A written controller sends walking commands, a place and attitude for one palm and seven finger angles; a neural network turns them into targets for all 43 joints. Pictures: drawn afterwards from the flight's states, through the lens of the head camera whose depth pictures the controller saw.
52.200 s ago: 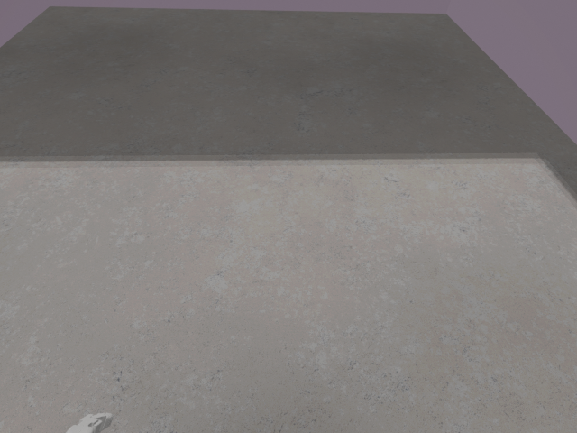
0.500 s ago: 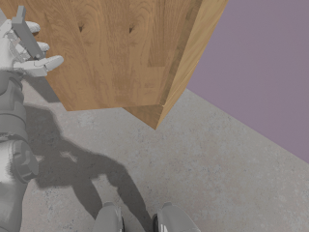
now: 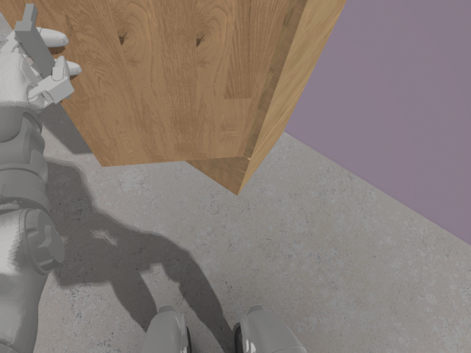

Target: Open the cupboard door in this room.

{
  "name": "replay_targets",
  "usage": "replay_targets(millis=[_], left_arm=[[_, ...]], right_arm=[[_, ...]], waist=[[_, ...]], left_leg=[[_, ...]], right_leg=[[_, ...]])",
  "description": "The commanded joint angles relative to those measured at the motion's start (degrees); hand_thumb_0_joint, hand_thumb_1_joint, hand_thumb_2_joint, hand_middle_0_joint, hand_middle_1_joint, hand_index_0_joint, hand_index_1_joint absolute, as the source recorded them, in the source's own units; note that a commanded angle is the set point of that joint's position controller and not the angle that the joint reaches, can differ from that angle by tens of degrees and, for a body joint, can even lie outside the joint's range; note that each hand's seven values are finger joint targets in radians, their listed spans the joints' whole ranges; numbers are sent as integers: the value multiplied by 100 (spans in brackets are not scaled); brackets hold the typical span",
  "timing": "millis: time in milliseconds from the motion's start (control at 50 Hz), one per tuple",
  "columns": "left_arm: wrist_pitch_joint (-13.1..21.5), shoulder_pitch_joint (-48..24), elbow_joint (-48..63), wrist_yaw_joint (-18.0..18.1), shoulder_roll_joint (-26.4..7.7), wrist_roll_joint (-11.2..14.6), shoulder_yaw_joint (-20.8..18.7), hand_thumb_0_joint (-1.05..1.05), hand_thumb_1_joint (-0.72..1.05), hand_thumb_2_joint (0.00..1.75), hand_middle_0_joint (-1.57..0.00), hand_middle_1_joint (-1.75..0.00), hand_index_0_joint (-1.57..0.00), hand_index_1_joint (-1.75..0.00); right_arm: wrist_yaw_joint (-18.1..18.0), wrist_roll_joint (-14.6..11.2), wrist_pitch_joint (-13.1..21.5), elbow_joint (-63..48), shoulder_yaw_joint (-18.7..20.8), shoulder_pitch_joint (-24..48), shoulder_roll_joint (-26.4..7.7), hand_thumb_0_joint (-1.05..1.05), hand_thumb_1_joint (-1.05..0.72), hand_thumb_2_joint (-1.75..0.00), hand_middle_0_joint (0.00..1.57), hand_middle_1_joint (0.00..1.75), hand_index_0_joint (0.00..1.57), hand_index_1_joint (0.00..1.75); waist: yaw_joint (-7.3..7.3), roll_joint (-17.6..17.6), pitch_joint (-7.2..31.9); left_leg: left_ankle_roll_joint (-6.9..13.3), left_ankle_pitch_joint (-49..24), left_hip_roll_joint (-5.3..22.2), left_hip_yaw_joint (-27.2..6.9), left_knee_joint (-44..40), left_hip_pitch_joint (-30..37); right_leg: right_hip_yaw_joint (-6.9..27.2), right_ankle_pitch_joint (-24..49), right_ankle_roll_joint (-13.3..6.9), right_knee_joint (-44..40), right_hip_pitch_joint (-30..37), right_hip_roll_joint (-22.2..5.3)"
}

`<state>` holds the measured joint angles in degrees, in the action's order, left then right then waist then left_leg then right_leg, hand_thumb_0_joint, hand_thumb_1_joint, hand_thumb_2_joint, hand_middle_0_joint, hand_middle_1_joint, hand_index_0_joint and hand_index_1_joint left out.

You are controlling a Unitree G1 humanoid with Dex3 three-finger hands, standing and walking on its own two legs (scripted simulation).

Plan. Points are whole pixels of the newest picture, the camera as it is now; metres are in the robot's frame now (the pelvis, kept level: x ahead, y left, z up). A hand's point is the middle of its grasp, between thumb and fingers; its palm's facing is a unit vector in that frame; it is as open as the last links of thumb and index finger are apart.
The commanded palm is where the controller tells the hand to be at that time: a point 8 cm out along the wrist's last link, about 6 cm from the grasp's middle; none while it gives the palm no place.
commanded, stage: pull the door open along its arc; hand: left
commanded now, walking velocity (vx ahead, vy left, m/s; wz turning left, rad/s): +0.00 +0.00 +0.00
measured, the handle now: (48, 55) +0.58 +0.24 +0.09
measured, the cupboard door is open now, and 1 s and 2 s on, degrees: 42 82 86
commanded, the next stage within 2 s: open thumb and fingers to let go in 1.00 s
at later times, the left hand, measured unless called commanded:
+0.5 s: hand (82, 148) +0.41 +0.18 +0.08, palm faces +0.14 -0.99 +0.05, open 5.8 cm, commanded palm +0.35 +0.24 +0.08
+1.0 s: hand (157, 215) +0.31 +0.08 +0.09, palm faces +0.44 -0.90 +0.01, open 5.9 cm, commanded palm +0.25 +0.12 +0.08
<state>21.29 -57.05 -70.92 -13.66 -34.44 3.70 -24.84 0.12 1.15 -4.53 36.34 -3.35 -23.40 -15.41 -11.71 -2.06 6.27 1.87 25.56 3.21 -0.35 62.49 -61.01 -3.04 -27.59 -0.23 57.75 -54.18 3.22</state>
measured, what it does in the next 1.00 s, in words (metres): shifts its weight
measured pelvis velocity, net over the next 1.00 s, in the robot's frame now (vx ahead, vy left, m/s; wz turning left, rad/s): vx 0.02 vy -0.05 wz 0.06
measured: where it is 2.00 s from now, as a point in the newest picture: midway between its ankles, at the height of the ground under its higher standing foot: outside the picture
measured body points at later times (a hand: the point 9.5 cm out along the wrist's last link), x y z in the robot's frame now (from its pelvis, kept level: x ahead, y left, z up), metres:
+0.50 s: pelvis +0.03 +0.00 +0.03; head +0.10 +0.01 +0.47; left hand +0.40 +0.23 +0.08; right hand +0.11 -0.26 -0.08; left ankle +0.03 +0.10 -0.66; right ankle -0.01 -0.13 -0.66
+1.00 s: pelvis +0.02 -0.05 +0.03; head +0.05 -0.06 +0.48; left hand +0.28 +0.13 +0.09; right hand +0.18 -0.26 -0.08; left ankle +0.03 +0.09 -0.66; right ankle -0.01 -0.13 -0.66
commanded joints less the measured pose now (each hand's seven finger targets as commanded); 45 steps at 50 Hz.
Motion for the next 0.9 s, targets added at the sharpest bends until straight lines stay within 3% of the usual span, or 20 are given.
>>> replay_targets(millis=[0, 60, 100, 140, 180, 240, 340, 360, 380, 400, 440, 480, 560, 600, 660, 680, 740, 780, 860, 880], left_arm=[[403, -2060, 1372, -20, -1407, 122, -140, 0, 90, 90, -40, -135, -40, -135], [344, -1470, 1487, -91, -1238, 216, -97, 0, 90, 90, -40, -135, -40, -135], [379, -1159, 1806, -128, -1210, 315, -172, 0, 90, 90, -40, -135, -40, -135], [314, -601, 1868, -164, -966, 410, -91, 0, 90, 90, -40, -135, -40, -135], [320, -108, 2292, -172, -900, 529, -148, 0, 90, 90, -40, -135, -40, -135], [277, 741, 2967, -161, -543, 683, 3, 0, 90, 90, -40, -135, -40, -135], [215, 2458, 4145, -75, 62, 1000, 183, 0, 90, 90, -40, -135, -40, -135], [195, 2669, 4643, 417, 203, 1259, -245, 0, 90, 90, -40, -135, -40, -135], [166, 3161, 4824, 731, 461, 1230, -90, 0, 90, 90, -40, -135, -40, -135], [121, 3547, 5088, 1087, 659, 1227, -150, 0, 90, 90, -40, -135, -40, -135], [79, 4049, 5552, 1698, 1025, 986, 79, 0, 90, 90, -40, -135, -40, -135], [78, 4211, 5977, 2150, 1104, 697, 220, 0, 90, 90, -40, -135, -40, -135], [41, 4412, 6292, 2930, 1788, 281, 774, 0, 90, 90, -40, -135, -40, -135], [65, 4478, 6462, 3105, 1945, 86, 1034, 0, 90, 90, -40, -135, -40, -135], [75, 4534, 6652, 3380, 2349, -2, 1360, 0, 90, 90, -40, -135, -40, -135], [73, 4632, 6711, 3476, 2400, -50, 1437, 0, 90, 90, -40, -135, -40, -135], [33, 4760, 6870, 3778, 2737, -119, 1710, 0, 90, 90, -40, -135, -40, -135], [-9, 5004, 6903, 3968, 2904, -240, 1905, 0, 90, 90, -40, -135, -40, -135], [-33, 5415, 7313, 4074, 3274, -456, 2466, 0, 90, 90, -40, -135, -40, -135], [-62, 5587, 7320, 4094, 3327, -518, 2577, 0, 90, 90, -40, -135, -40, -135]], right_arm=[[-74, 20, 61, -240, 445, -1075, -1115, 0, -90, -90, 20, 30, 20, 30], [-55, -26, 22, -359, 459, -996, -1089, 0, -90, -90, 20, 30, 20, 30], [-47, -47, 8, -433, 490, -948, -1085, 0, -90, -90, 20, 30, 20, 30], [-30, -95, -15, -509, 508, -877, -1039, 0, -90, -90, 20, 30, 20, 30], [-21, -127, -17, -621, 544, -813, -1031, 0, -90, -90, 20, 30, 20, 30], [21, -193, -8, -777, 588, -614, -958, 0, -90, -90, 20, 30, 20, 30], [79, -283, 100, -1084, 620, -226, -848, 0, -90, -90, 20, 30, 20, 30], [91, -253, 168, -1135, 626, -89, -718, 0, -90, -90, 20, 30, 20, 30], [114, -243, 251, -1165, 615, -29, -694, 0, -90, -90, 20, 30, 20, 30], [146, -220, 302, -1173, 618, 61, -634, 0, -90, -90, 20, 30, 20, 30], [196, -162, 351, -1195, 611, 203, -580, 0, -90, -90, 20, 30, 20, 30], [207, -97, 349, -1206, 611, 308, -562, 0, -90, -90, 20, 30, 20, 30], [178, 20, 304, -1226, 574, 670, -430, 0, -90, -90, 20, 30, 20, 30], [143, 59, 289, -1232, 564, 806, -390, 0, -90, -90, 20, 30, 20, 30], [86, 105, 297, -1230, 532, 1028, -301, 0, -90, -90, 20, 30, 20, 30], [75, 128, 305, -1234, 528, 1033, -292, 0, -90, -90, 20, 30, 20, 30], [70, 158, 327, -1222, 496, 1216, -210, 0, -90, -90, 20, 30, 20, 30], [67, 193, 352, -1235, 502, 1235, -186, 0, -90, -90, 20, 30, 20, 30], [90, 223, 405, -1286, 512, 1301, -140, 0, -90, -90, 20, 30, 20, 30], [87, 225, 415, -1292, 517, 1280, -144, 0, -90, -90, 20, 30, 20, 30]], waist=[[120, -1033, 3036], [238, -770, 2832], [344, -773, 3031], [428, -598, 2815], [546, -507, 2903], [710, -548, 2850], [949, -223, 2503], [1284, -259, 2542], [1249, -258, 2389], [1338, -206, 2352], [1325, -95, 2128], [1316, -73, 2050], [1288, 141, 1792], [1259, 139, 1755], [1271, 205, 1662], [1256, 394, 1679], [1270, 316, 1535], [1243, 525, 1497], [1201, 335, 1504], [1168, 550, 1456]], left_leg=[[-49, -2532, -57, -386, -575, 3283], [-28, -2422, -79, -295, -676, 3083], [-23, -2546, -97, -242, -705, 3180], [-15, -2562, -117, -175, -777, 3086], [3, -2732, -141, -130, -845, 3148], [-20, -2893, -154, -44, -963, 3268], [-6, -3027, -201, 86, -1180, 3160], [-59, -3135, -198, 107, -1239, 3093], [-67, -3262, -202, 92, -1244, 3105], [-98, -3261, -208, 132, -1268, 3051], [-136, -3234, -207, 129, -1314, 3033], [-145, -3122, -214, 110, -1305, 3033], [-172, -2535, -248, 93, -1357, 2988], [-145, -2317, -264, 105, -1350, 3028], [-139, -2040, -301, 117, -1363, 3023], [-119, -2019, -300, 87, -1355, 3013], [-129, -1889, -333, 100, -1355, 2984], [-117, -1825, -339, 81, -1339, 2933], [-126, -1823, -359, 101, -1331, 3013], [-117, -1776, -353, 78, -1337, 2968]], right_leg=[[33, 1960, -98, -641, 458, 123], [31, 2066, -91, -699, 767, 143], [42, 2235, -83, -696, 948, 142], [36, 2363, -81, -749, 1128, 154], [46, 2600, -93, -765, 1411, 156], [46, 2827, -80, -827, 1638, 136], [56, 3261, -67, -910, 2213, 98], [9, 3257, -52, -908, 2329, 81], [-15, 3310, -52, -888, 2337, 91], [-18, 3346, -29, -876, 2373, 66], [-46, 3296, -25, -837, 2373, 44], [-15, 3220, -50, -815, 2430, 18], [15, 2891, -73, -868, 2425, -71], [71, 2787, -78, -935, 2421, -106], [124, 2639, -78, -1048, 2493, -164], [141, 2635, -77, -1085, 2551, -162], [194, 2624, -64, -1161, 2587, -229], [256, 2661, -38, -1239, 2668, -261], [339, 3013, -5, -1260, 2752, -362], [361, 2976, -1, -1301, 2789, -361]])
